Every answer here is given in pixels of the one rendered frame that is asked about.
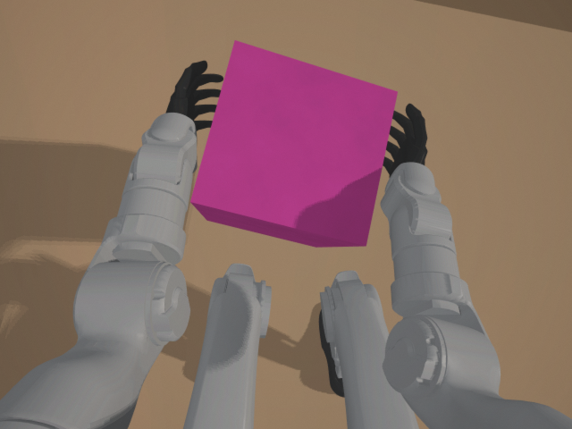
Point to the robot right forearm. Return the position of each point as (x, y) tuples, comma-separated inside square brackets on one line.
[(427, 280)]

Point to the left robot upper arm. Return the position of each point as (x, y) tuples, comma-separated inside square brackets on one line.
[(125, 313)]

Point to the carton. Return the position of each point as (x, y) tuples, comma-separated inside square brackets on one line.
[(295, 151)]

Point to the robot right foot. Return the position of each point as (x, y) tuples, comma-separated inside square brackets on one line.
[(335, 382)]

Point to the robot left thigh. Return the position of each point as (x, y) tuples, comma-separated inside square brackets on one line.
[(223, 395)]

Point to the robot left forearm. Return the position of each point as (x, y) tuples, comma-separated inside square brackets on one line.
[(155, 199)]

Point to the robot right hand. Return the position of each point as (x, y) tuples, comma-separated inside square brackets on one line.
[(412, 142)]

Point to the right robot upper arm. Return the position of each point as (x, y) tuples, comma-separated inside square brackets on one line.
[(449, 374)]

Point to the robot left hand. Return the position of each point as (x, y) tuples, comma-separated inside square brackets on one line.
[(186, 95)]

